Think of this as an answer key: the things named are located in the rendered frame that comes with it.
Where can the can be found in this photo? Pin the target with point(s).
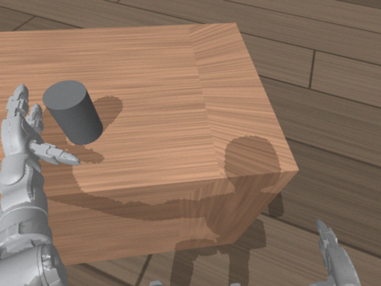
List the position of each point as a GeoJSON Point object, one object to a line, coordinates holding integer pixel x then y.
{"type": "Point", "coordinates": [71, 106]}

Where can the left robot arm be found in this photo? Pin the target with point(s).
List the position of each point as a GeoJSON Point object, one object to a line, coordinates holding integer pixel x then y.
{"type": "Point", "coordinates": [27, 254]}

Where can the right robot hand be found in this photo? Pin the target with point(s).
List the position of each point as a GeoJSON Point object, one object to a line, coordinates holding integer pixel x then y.
{"type": "Point", "coordinates": [341, 271]}

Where can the left robot hand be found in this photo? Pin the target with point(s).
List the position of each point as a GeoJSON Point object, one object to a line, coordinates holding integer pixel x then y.
{"type": "Point", "coordinates": [20, 135]}

